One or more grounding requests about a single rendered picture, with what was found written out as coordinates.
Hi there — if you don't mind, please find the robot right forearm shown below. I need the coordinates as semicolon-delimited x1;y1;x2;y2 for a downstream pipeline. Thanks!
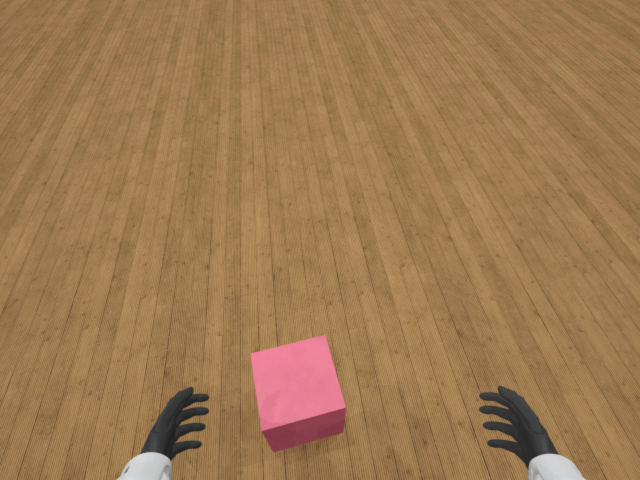
528;454;586;480

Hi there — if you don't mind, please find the carton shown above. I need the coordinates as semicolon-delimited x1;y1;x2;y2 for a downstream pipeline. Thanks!
250;335;346;453

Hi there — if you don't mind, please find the left robot hand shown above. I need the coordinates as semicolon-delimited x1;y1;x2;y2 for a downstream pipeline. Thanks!
140;387;209;461

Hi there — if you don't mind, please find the robot left forearm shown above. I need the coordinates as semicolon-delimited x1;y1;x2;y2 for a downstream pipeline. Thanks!
117;452;172;480

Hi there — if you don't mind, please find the right robot hand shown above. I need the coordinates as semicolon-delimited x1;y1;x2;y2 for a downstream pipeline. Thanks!
479;386;559;469

